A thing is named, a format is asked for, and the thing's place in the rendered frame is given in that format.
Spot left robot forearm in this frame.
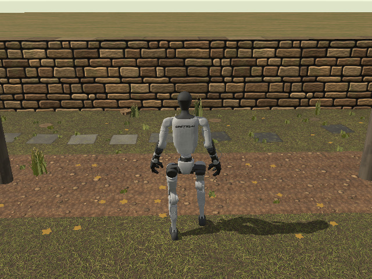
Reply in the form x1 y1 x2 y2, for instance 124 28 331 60
152 140 163 163

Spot robot left hand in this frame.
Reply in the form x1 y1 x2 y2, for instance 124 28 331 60
150 161 163 174

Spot right robot forearm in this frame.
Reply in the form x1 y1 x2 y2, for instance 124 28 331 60
207 140 219 164

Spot robot right hand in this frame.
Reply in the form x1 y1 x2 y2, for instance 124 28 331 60
208 162 221 176

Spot robot left upper arm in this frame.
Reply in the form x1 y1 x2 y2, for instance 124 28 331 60
158 117 173 149

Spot left robot foot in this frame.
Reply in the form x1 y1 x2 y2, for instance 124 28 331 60
169 226 178 241

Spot robot left shin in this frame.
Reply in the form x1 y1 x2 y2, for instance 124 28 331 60
168 195 177 233

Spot robot right upper arm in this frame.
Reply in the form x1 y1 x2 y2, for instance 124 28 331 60
197 116 213 149

